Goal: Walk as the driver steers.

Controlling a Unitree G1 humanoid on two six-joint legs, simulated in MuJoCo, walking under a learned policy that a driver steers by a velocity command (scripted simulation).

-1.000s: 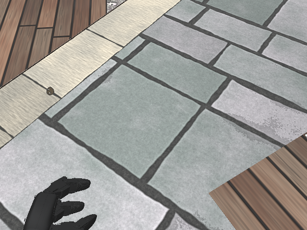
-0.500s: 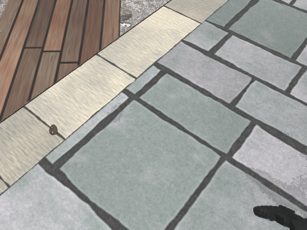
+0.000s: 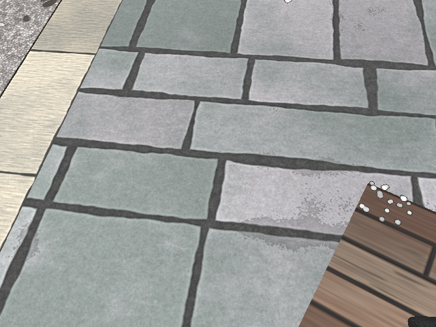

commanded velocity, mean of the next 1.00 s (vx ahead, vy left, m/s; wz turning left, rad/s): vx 0.00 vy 0.00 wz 0.13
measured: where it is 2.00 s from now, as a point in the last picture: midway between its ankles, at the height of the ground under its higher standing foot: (219, 324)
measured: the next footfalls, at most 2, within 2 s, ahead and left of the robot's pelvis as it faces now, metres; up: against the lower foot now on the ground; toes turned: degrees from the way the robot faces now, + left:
left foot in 0.16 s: +0.12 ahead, +0.13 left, +0.00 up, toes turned -18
right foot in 0.50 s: +0.01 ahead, -0.10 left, +0.00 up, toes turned -5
